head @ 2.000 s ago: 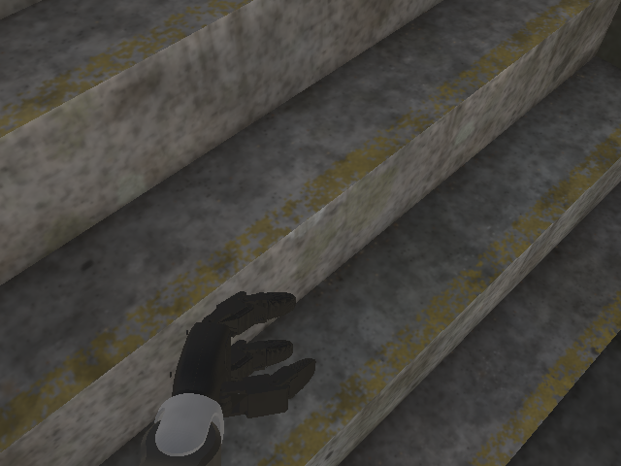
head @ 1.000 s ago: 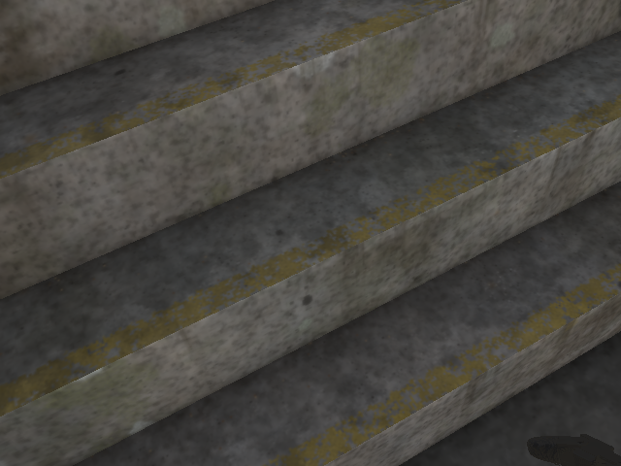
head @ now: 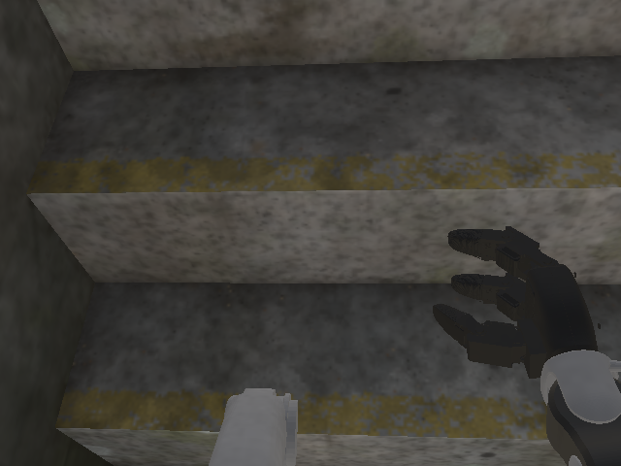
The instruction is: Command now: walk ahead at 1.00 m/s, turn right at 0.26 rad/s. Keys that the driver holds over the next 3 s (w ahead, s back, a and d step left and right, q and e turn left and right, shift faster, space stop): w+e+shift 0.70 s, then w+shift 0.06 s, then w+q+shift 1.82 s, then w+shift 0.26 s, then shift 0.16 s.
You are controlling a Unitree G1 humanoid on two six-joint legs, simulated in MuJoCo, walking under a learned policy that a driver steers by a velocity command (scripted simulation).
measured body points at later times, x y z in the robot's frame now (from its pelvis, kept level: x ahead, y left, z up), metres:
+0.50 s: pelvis +0.16 +0.01 +0.21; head +0.17 +0.04 +0.66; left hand +0.44 +0.15 +0.14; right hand +0.15 -0.28 +0.11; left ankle +0.12 +0.18 -0.52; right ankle +0.18 -0.14 -0.21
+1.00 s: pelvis +0.38 -0.30 +0.41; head +0.43 -0.33 +0.86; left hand +0.55 -0.09 +0.28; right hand +0.52 -0.57 +0.33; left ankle +0.30 -0.09 -0.05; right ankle +0.39 -0.31 -0.28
